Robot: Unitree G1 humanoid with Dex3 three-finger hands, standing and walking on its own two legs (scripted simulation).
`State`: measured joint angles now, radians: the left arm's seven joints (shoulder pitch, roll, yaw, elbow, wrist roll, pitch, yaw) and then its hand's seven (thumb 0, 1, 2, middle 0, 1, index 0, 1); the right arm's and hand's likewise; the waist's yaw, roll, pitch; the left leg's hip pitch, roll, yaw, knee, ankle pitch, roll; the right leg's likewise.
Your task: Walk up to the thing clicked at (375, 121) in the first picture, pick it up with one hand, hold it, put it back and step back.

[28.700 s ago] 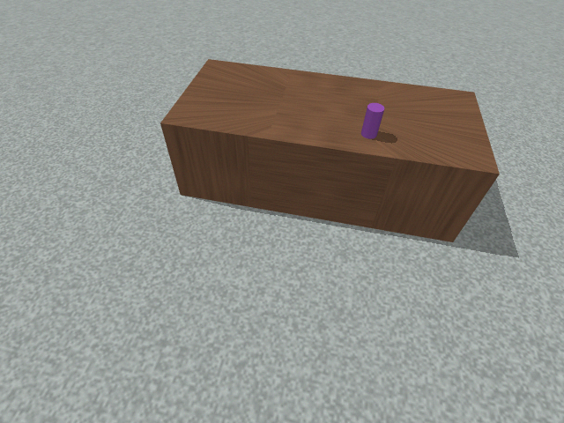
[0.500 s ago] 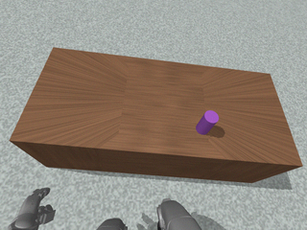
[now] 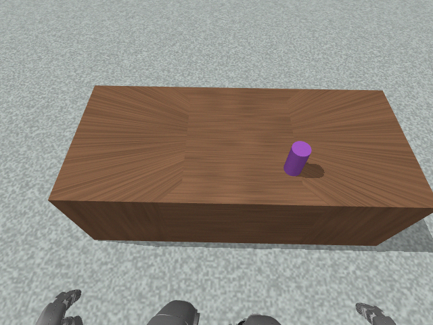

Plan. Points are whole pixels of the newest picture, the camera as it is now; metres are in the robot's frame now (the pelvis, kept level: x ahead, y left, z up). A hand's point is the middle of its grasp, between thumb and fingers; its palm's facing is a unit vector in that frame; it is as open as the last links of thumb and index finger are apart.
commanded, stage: step back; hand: right
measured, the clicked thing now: (296, 159) +0.64 -0.25 -0.29
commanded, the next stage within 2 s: none
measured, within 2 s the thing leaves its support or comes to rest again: neither
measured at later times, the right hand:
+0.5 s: hand out of the picture -0.02 -0.26 -0.12, palm faces -0.03 +0.89 -0.46, open 7.3 cm
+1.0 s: hand out of the picture -0.23 -0.30 -0.16, palm faces -0.10 +0.90 -0.41, open 7.3 cm
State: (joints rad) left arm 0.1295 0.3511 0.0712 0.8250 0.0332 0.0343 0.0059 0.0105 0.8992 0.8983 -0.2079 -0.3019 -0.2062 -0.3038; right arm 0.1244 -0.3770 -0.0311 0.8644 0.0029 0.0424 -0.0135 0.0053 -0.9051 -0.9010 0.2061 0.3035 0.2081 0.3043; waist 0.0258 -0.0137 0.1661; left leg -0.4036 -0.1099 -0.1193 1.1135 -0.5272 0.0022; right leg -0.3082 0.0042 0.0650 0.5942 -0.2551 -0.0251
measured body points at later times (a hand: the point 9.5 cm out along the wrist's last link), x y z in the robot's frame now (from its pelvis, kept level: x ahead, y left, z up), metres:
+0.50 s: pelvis -0.14 +0.01 +0.00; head -0.07 +0.05 +0.44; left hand -0.06 +0.34 -0.14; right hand -0.02 -0.30 -0.09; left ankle -0.07 +0.14 -0.73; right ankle -0.20 -0.15 -0.67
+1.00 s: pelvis -0.30 -0.04 -0.02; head -0.23 -0.02 +0.42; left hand -0.16 +0.28 -0.12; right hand -0.22 -0.35 -0.13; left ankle -0.30 +0.08 -0.74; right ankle -0.22 -0.14 -0.73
